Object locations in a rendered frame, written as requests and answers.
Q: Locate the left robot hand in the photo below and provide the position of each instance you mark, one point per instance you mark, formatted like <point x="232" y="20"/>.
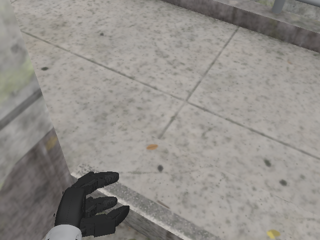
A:
<point x="74" y="209"/>

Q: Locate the robot left forearm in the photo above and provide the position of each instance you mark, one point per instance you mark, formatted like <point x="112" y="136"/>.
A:
<point x="64" y="232"/>

